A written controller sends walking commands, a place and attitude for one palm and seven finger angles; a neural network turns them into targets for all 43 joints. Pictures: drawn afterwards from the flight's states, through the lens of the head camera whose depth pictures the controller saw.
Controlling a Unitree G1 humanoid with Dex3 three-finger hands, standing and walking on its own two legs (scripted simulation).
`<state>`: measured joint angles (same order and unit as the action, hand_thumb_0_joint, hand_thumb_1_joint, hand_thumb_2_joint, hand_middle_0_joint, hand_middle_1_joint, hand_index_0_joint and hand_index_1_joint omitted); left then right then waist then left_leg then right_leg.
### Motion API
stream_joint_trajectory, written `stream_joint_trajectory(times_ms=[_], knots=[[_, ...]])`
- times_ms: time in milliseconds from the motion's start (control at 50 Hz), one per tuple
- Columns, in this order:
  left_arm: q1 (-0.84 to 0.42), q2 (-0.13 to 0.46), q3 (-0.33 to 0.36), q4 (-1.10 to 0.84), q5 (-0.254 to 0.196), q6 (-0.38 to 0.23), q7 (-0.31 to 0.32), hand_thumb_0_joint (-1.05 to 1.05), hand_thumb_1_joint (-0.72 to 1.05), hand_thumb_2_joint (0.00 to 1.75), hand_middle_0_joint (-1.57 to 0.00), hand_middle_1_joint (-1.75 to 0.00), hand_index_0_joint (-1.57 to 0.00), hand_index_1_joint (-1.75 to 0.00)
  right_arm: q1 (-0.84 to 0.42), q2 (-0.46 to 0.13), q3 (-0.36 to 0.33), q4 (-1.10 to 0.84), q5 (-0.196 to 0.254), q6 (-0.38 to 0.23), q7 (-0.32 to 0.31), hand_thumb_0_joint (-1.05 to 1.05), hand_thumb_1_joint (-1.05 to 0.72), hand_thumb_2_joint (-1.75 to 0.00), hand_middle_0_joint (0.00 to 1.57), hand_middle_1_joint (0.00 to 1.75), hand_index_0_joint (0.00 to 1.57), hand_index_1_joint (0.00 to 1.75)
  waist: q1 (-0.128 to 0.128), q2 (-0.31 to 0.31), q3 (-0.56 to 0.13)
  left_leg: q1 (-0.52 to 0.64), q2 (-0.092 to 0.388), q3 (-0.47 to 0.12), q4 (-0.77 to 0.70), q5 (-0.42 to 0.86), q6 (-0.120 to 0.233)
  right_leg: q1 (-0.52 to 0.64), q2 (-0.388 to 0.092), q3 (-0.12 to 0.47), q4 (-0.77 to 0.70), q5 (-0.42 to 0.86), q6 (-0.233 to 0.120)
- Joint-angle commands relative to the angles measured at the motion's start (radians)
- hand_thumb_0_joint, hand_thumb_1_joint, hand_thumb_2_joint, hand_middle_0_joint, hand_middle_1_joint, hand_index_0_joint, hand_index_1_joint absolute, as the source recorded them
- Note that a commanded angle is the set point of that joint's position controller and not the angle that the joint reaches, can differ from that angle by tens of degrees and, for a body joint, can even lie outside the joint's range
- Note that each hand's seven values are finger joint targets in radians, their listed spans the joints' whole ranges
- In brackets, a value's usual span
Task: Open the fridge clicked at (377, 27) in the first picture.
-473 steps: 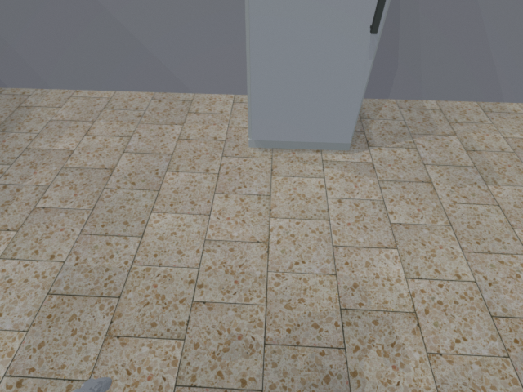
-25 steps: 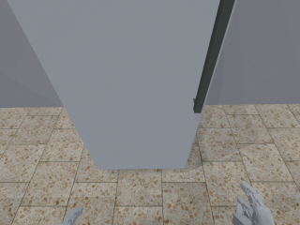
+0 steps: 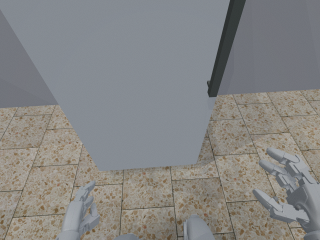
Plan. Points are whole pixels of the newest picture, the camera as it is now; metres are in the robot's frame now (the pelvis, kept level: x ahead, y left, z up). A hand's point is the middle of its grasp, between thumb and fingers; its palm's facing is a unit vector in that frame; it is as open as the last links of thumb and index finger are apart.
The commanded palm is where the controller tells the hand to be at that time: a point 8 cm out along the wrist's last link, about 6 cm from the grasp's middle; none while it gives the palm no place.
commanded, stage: raise the hand to about handle height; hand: right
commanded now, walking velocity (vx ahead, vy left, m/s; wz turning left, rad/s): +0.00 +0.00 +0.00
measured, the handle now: (230, 13) +0.56 -0.16 +0.27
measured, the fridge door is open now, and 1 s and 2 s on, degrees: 0 0 0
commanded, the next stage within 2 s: move the hooked fingers beside the handle in 1.44 s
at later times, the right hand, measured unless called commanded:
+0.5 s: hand (301, 163) +0.25 -0.27 +0.13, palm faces +0.02 +1.00 -0.05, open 12.9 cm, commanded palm +0.23 -0.32 +0.15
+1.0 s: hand out of the picture +0.29 -0.29 +0.19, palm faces +0.03 +1.00 -0.04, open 14.0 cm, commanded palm +0.26 -0.34 +0.20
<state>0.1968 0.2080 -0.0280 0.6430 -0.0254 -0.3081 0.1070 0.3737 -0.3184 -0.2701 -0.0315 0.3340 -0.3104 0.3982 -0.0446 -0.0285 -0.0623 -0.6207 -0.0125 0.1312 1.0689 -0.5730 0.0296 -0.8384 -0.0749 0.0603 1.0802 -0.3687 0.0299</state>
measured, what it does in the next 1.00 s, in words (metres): rises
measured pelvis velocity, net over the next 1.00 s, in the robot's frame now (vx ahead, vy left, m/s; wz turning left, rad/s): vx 0.02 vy -0.02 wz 0.01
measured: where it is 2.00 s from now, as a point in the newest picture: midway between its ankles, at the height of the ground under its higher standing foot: outside the picture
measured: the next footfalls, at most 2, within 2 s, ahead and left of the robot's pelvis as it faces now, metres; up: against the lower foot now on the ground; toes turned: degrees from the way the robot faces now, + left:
none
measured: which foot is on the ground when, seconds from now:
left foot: down 0.00-1.00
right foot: down 0.00-1.00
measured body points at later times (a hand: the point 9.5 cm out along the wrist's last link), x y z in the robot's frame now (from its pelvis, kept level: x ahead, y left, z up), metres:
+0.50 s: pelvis +0.02 -0.02 +0.04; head +0.04 -0.04 +0.49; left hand +0.19 +0.23 -0.01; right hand +0.25 -0.32 +0.13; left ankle -0.01 +0.10 -0.66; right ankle +0.10 -0.13 -0.66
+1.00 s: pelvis +0.02 -0.02 +0.06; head +0.01 -0.02 +0.51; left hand +0.20 +0.22 +0.00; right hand +0.28 -0.35 +0.19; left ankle -0.01 +0.10 -0.66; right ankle +0.10 -0.13 -0.66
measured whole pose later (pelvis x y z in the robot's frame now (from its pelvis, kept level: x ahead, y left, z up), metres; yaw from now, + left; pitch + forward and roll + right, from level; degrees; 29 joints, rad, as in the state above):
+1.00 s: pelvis +0.02 -0.02 +0.06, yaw +1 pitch -1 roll +2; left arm 0.22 0.26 -0.07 0.66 -0.06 -0.28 0.14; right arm -0.04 -0.45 -0.41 0.23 0.36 -0.05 0.46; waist -0.04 -0.03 -0.01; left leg -0.21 0.01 0.08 0.60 -0.37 -0.01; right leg -0.41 -0.05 -0.01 0.63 -0.20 0.00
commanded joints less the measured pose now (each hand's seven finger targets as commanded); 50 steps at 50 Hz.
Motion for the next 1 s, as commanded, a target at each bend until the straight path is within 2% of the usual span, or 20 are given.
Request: stream_joint_trajectory(times_ms=[0, 60, 120, 140, 200, 260, 300, 400, 440, 480, 520, 580, 620, 680, 740, 820, 840, 900, 920, 980], knots=[[-0.059, 0.150, 0.068, -0.167, -0.016, -0.057, 0.023, 0.00, 0.90, 0.90, -0.20, -0.30, -0.20, -0.30, -0.054, -0.200, -0.161, -0.173, 0.050, 0.025, 0.003, 0.00, -0.11, -0.56, 0.26, 0.81, 0.26, 0.81, 0.016, -0.023, -0.174, 0.003, 0.016, -0.179, -0.344, 0.126, -0.046, 0.299, 0.052, -0.018, -0.202, 0.083, -0.044], [-0.056, 0.148, 0.069, -0.157, -0.014, -0.062, 0.017, 0.00, 0.90, 0.90, -0.20, -0.30, -0.20, -0.30, -0.040, -0.190, -0.192, -0.130, 0.068, 0.025, -0.010, 0.00, -0.04, -0.53, 0.26, 0.86, 0.26, 0.86, 0.014, 0.040, -0.148, 0.032, 0.015, -0.164, -0.353, 0.204, -0.052, 0.309, 0.051, -0.013, -0.231, 0.118, -0.038], [-0.040, 0.160, 0.071, -0.154, -0.012, -0.070, 0.009, 0.00, 0.90, 0.90, -0.20, -0.30, -0.20, -0.30, -0.058, -0.197, -0.192, -0.136, 0.069, 0.003, -0.008, 0.00, 0.03, -0.50, 0.27, 0.90, 0.27, 0.90, 0.013, 0.003, -0.157, 0.051, 0.011, -0.159, -0.355, 0.248, -0.053, 0.340, 0.054, -0.019, -0.249, 0.144, -0.038], [-0.036, 0.163, 0.071, -0.153, -0.015, -0.074, 0.007, 0.00, 0.90, 0.90, -0.20, -0.30, -0.20, -0.30, -0.066, -0.182, -0.171, -0.135, 0.069, -0.003, -0.004, 0.00, 0.06, -0.49, 0.27, 0.92, 0.27, 0.92, 0.024, 0.004, -0.145, 0.046, 0.010, -0.152, -0.357, 0.257, -0.053, 0.355, 0.052, -0.020, -0.258, 0.148, -0.038], [-0.029, 0.178, 0.072, -0.153, -0.018, -0.081, 0.005, 0.00, 0.90, 0.90, -0.20, -0.30, -0.20, -0.30, -0.109, -0.194, -0.156, -0.150, 0.060, -0.009, 0.000, 0.00, 0.13, -0.46, 0.27, 0.96, 0.27, 0.96, 0.028, -0.023, -0.140, 0.040, -0.003, -0.118, -0.362, 0.240, -0.043, 0.400, 0.053, -0.020, -0.297, 0.139, -0.040], [-0.026, 0.183, 0.072, -0.155, -0.020, -0.088, 0.006, 0.00, 0.90, 0.90, -0.20, -0.30, -0.20, -0.30, -0.120, -0.212, -0.161, -0.192, 0.054, -0.007, -0.010, 0.00, 0.20, -0.43, 0.28, 1.00, 0.28, 1.00, 0.020, -0.064, -0.175, 0.069, -0.009, -0.097, -0.366, 0.278, -0.036, 0.462, 0.053, -0.024, -0.328, 0.167, -0.042], [-0.023, 0.185, 0.070, -0.150, -0.022, -0.082, 0.008, 0.00, 0.90, 0.90, -0.20, -0.30, -0.20, -0.30, -0.123, -0.220, -0.177, -0.171, 0.055, 0.005, -0.015, 0.00, 0.24, -0.41, 0.28, 1.03, 0.28, 1.03, 0.023, -0.043, -0.156, 0.076, -0.014, -0.082, -0.376, 0.291, -0.035, 0.478, 0.053, -0.023, -0.350, 0.169, -0.041], [-0.032, 0.191, 0.059, -0.148, -0.026, -0.067, 0.015, 0.00, 0.90, 0.90, -0.20, -0.30, -0.20, -0.30, -0.222, -0.239, -0.183, -0.154, 0.059, 0.034, -0.012, 0.00, 0.36, -0.36, 0.29, 1.11, 0.29, 1.11, 0.021, -0.073, -0.124, 0.106, -0.019, -0.072, -0.414, 0.280, -0.031, 0.512, 0.053, -0.023, -0.401, 0.152, -0.037], [-0.034, 0.190, 0.056, -0.149, -0.026, -0.064, 0.018, 0.00, 0.90, 0.90, -0.20, -0.30, -0.20, -0.30, -0.260, -0.249, -0.182, -0.164, 0.052, 0.048, -0.013, 0.00, 0.41, -0.34, 0.29, 1.14, 0.29, 1.14, 0.017, -0.093, -0.151, 0.128, -0.020, -0.069, -0.426, 0.294, -0.027, 0.548, 0.052, -0.023, -0.418, 0.166, -0.038], [-0.042, 0.190, 0.049, -0.149, -0.028, -0.060, 0.019, 0.00, 0.90, 0.90, -0.20, -0.30, -0.20, -0.30, -0.282, -0.240, -0.170, -0.143, 0.051, 0.065, -0.007, 0.00, 0.45, -0.32, 0.30, 1.17, 0.30, 1.17, 0.018, -0.098, -0.133, 0.141, -0.024, -0.062, -0.441, 0.292, -0.027, 0.565, 0.052, -0.018, -0.439, 0.158, -0.034], [-0.044, 0.193, 0.044, -0.148, -0.028, -0.055, 0.023, 0.00, 0.90, 0.90, -0.20, -0.30, -0.20, -0.30, -0.323, -0.266, -0.182, -0.129, 0.046, 0.086, -0.003, 0.00, 0.50, -0.30, 0.30, 1.20, 0.30, 1.20, 0.015, -0.092, -0.138, 0.163, -0.026, -0.066, -0.460, 0.290, -0.026, 0.577, 0.053, -0.021, -0.452, 0.154, -0.037], [-0.061, 0.191, 0.036, -0.149, -0.034, -0.043, 0.031, 0.00, 0.90, 0.90, -0.20, -0.30, -0.20, -0.30, -0.383, -0.267, -0.179, -0.069, 0.052, 0.123, 0.014, 0.00, 0.50, -0.30, 0.30, 1.20, 0.30, 1.20, 0.021, -0.064, -0.087, 0.156, -0.023, -0.069, -0.498, 0.258, -0.031, 0.577, 0.053, -0.020, -0.484, 0.113, -0.036], [-0.066, 0.195, 0.033, -0.146, -0.033, -0.039, 0.037, 0.00, 0.90, 0.90, -0.20, -0.30, -0.20, -0.30, -0.434, -0.299, -0.199, -0.060, 0.051, 0.134, 0.021, 0.00, 0.50, -0.30, 0.30, 1.20, 0.30, 1.20, 0.013, -0.064, -0.107, 0.184, -0.023, -0.074, -0.514, 0.258, -0.027, 0.596, 0.055, -0.024, -0.492, 0.118, -0.039], [-0.078, 0.191, 0.027, -0.148, -0.036, -0.034, 0.040, 0.00, 0.90, 0.90, -0.20, -0.30, -0.20, -0.30, -0.495, -0.305, -0.198, -0.049, 0.053, 0.150, 0.035, 0.00, 0.50, -0.30, 0.30, 1.20, 0.30, 1.20, 0.016, -0.070, -0.125, 0.203, -0.021, -0.074, -0.532, 0.277, -0.028, 0.629, 0.055, -0.023, -0.509, 0.135, -0.038], [-0.086, 0.190, 0.020, -0.142, -0.038, -0.032, 0.043, 0.00, 0.90, 0.90, -0.20, -0.30, -0.20, -0.30, -0.554, -0.327, -0.203, -0.027, 0.049, 0.161, 0.038, 0.00, 0.50, -0.30, 0.30, 1.20, 0.30, 1.20, 0.013, -0.090, -0.105, 0.218, -0.018, -0.078, -0.554, 0.261, -0.025, 0.632, 0.056, -0.024, -0.530, 0.117, -0.037], [-0.086, 0.194, 0.019, -0.134, -0.038, -0.029, 0.047, 0.00, 0.90, 0.90, -0.20, -0.30, -0.20, -0.30, -0.590, -0.363, -0.228, 0.015, 0.048, 0.178, 0.048, 0.00, 0.50, -0.30, 0.30, 1.20, 0.30, 1.20, 0.009, -0.061, -0.123, 0.253, -0.018, -0.081, -0.576, 0.302, -0.025, 0.661, 0.058, -0.029, -0.538, 0.157, -0.042], [-0.092, 0.194, 0.019, -0.138, -0.041, -0.029, 0.047, 0.00, 0.90, 0.90, -0.20, -0.30, -0.20, -0.30, -0.617, -0.373, -0.228, -0.002, 0.046, 0.182, 0.052, 0.00, 0.50, -0.30, 0.30, 1.20, 0.30, 1.20, 0.007, -0.083, -0.135, 0.258, -0.015, -0.081, -0.577, 0.310, -0.024, 0.670, 0.058, -0.029, -0.545, 0.165, -0.041], [-0.092, 0.193, 0.015, -0.135, -0.047, -0.022, 0.048, 0.00, 0.90, 0.90, -0.20, -0.30, -0.20, -0.30, -0.654, -0.374, -0.220, 0.058, 0.046, 0.203, 0.059, 0.00, 0.50, -0.30, 0.30, 1.20, 0.30, 1.20, 0.013, -0.061, -0.085, 0.245, -0.018, -0.079, -0.602, 0.270, -0.028, 0.659, 0.060, -0.025, -0.570, 0.122, -0.039], [-0.090, 0.196, 0.018, -0.131, -0.048, -0.022, 0.050, 0.00, 0.90, 0.90, -0.20, -0.30, -0.20, -0.30, -0.660, -0.389, -0.230, 0.066, 0.043, 0.207, 0.057, 0.00, 0.50, -0.30, 0.30, 1.20, 0.30, 1.20, 0.013, -0.044, -0.093, 0.255, -0.017, -0.087, -0.609, 0.268, -0.027, 0.664, 0.059, -0.031, -0.565, 0.125, -0.044], [-0.086, 0.194, 0.022, -0.140, -0.052, -0.020, 0.042, 0.00, 0.90, 0.90, -0.20, -0.30, -0.20, -0.30, -0.599, -0.347, -0.206, 0.112, 0.052, 0.228, 0.073, 0.00, 0.50, -0.30, 0.30, 1.20, 0.30, 1.20, 0.009, -0.046, -0.090, 0.258, -0.011, -0.093, -0.612, 0.304, -0.032, 0.662, 0.063, -0.037, -0.563, 0.151, -0.044]])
